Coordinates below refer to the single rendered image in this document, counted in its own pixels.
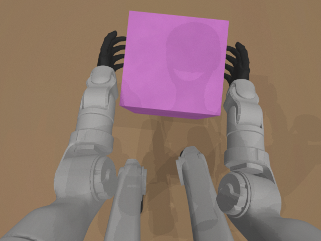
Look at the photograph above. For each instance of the robot left upper arm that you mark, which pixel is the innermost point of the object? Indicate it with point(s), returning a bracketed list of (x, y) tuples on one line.
[(82, 185)]

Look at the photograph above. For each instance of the robot right upper arm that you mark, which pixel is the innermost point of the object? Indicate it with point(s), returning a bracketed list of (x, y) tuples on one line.
[(253, 205)]

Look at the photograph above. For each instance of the robot thigh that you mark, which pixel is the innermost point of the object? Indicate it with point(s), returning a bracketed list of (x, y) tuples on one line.
[(207, 220), (124, 219)]

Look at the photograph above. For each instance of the left robot forearm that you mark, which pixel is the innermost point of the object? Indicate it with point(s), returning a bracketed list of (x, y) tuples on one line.
[(93, 133)]

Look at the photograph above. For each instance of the robot left hand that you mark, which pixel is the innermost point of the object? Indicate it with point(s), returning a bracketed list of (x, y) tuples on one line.
[(107, 51)]

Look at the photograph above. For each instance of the robot left thigh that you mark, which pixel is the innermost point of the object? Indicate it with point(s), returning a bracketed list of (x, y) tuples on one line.
[(124, 219)]

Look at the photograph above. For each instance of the carton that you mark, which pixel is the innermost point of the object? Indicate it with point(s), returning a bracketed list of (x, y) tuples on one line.
[(174, 65)]

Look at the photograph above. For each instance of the robot right thigh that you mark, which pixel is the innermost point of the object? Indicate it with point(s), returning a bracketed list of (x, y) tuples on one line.
[(207, 220)]

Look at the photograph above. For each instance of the right robot forearm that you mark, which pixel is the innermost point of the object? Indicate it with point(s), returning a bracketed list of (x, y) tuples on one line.
[(245, 131)]

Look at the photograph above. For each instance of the robot right hand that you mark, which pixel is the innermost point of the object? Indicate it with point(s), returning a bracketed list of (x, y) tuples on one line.
[(240, 68)]

